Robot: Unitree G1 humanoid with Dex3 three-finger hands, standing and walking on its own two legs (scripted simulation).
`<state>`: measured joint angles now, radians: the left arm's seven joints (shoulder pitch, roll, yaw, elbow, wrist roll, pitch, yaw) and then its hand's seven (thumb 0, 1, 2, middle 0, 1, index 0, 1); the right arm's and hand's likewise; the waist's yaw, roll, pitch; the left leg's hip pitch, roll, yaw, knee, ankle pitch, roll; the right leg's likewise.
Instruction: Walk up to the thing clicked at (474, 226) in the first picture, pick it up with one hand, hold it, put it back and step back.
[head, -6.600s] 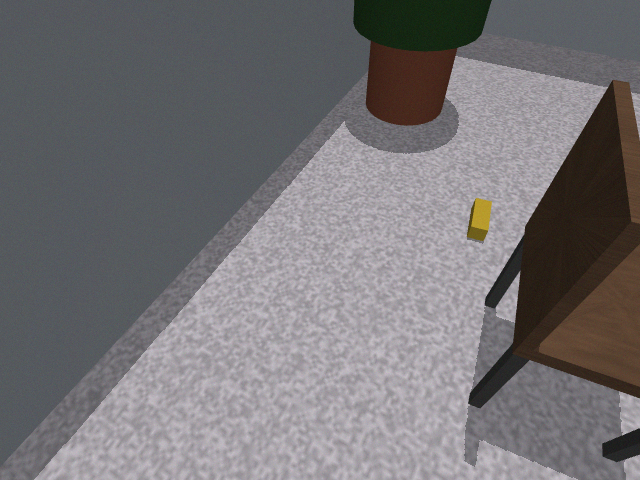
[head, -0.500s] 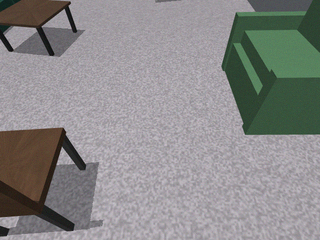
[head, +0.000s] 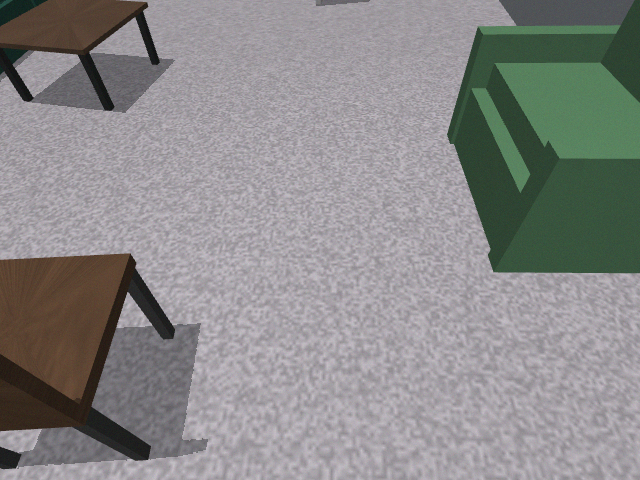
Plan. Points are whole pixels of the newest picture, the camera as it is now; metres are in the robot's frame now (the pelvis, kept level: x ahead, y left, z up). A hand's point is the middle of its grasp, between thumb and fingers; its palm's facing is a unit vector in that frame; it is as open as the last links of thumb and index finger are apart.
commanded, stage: stand
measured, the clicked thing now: out of the picture +0.15 +1.30 -0.75
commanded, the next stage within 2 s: walk up in 0.54 s
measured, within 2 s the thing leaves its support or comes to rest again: neither
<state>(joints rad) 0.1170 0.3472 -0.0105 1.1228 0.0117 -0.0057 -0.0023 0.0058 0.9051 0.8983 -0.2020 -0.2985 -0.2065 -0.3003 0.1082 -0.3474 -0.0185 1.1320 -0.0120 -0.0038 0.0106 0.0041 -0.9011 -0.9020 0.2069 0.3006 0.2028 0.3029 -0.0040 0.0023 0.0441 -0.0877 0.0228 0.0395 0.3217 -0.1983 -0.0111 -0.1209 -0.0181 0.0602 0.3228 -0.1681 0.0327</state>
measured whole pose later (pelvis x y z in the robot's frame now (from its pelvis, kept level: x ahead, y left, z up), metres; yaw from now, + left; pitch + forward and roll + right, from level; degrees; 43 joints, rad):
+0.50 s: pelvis +0.00 +0.00 +0.00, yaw +0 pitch -2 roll +0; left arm 0.13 0.35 -0.01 1.12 0.01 0.00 0.00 0.01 0.91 0.90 -0.20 -0.30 -0.21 -0.30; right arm 0.12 -0.35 -0.02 1.13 -0.01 0.00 0.01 0.00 -0.90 -0.90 0.21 0.30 0.20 0.30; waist 0.00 0.00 0.05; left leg -0.09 0.02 0.04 0.32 -0.20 -0.01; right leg -0.12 -0.02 0.06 0.33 -0.17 0.03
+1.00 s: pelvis +0.11 -0.05 -0.01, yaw -3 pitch -4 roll -1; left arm 0.32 0.36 0.06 0.97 0.02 -0.06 -0.04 0.01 0.90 0.90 -0.20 -0.30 -0.21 -0.30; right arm 0.29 -0.44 -0.08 0.96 -0.01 0.00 0.06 0.01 -0.90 -0.90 0.20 0.30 0.20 0.30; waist 0.02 0.09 0.07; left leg -0.43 0.02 -0.08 0.99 -0.31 0.02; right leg -0.09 0.03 -0.05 0.39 -0.24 -0.03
